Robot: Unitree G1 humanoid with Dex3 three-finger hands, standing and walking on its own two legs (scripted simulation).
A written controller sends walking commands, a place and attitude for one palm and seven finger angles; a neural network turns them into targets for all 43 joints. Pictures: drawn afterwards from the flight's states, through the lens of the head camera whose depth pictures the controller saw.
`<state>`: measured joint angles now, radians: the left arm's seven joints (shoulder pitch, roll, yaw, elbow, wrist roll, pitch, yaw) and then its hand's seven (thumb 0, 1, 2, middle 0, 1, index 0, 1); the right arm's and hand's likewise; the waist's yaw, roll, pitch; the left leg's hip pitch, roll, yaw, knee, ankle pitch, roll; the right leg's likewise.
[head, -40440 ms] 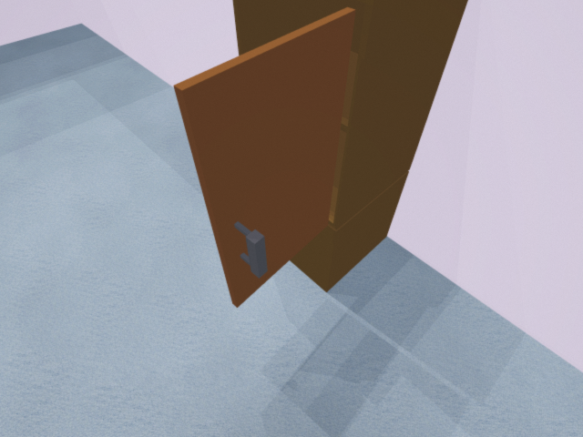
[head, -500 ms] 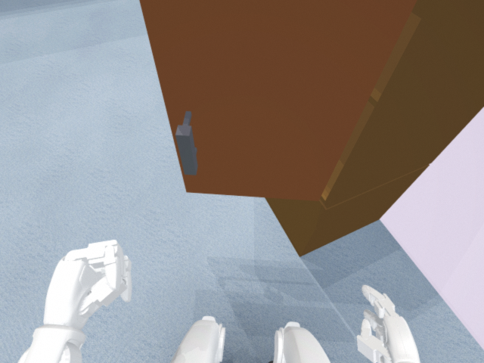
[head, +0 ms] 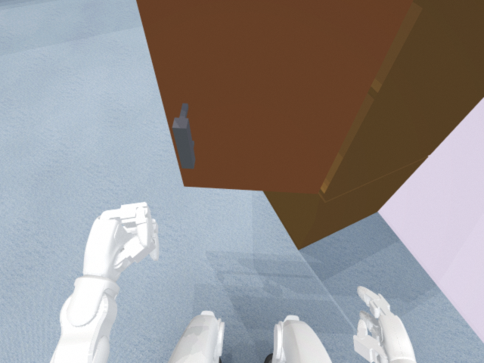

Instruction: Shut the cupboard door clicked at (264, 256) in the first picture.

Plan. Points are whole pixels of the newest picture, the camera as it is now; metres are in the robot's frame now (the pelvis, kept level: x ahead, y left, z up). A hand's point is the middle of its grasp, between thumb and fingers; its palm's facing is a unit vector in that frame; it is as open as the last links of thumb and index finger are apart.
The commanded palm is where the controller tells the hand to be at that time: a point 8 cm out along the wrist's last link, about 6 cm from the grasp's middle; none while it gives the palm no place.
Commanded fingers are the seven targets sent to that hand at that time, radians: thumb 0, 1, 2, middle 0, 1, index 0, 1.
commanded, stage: bring the fist close to the handle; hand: left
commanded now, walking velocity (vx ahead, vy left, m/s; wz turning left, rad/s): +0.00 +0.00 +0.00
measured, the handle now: (186, 136) +0.52 +0.15 +0.02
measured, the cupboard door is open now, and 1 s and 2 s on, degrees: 62 62 47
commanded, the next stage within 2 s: push the door shut along its arc in 1.02 s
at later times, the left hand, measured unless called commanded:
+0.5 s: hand (186, 192) +0.38 +0.12 +0.03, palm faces -0.02 -1.00 -0.02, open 3.1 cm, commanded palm +0.37 +0.17 +0.03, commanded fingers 0.00 0.90 0.90 -1.30 -1.50 -1.30 -1.50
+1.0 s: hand (197, 180) +0.41 +0.11 +0.03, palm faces +0.02 -1.00 -0.04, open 3.1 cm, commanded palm +0.39 +0.16 +0.02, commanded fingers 0.00 0.90 0.90 -1.30 -1.50 -1.30 -1.50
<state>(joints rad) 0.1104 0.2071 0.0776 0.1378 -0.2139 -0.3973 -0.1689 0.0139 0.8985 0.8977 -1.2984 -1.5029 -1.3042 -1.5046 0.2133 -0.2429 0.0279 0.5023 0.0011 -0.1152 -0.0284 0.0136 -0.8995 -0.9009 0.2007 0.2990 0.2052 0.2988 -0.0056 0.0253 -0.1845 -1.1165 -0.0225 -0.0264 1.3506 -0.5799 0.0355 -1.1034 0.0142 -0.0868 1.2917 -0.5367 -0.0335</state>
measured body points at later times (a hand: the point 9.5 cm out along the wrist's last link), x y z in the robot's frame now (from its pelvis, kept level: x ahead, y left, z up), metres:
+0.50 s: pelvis +0.00 +0.00 +0.00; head +0.11 +0.01 +0.44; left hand +0.38 +0.18 +0.03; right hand +0.14 -0.24 -0.11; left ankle +0.03 +0.09 -0.61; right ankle +0.05 -0.11 -0.61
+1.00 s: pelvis +0.01 -0.01 +0.00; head +0.12 -0.01 +0.44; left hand +0.40 +0.16 +0.03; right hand +0.09 -0.27 -0.12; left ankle +0.03 +0.09 -0.61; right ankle +0.05 -0.11 -0.61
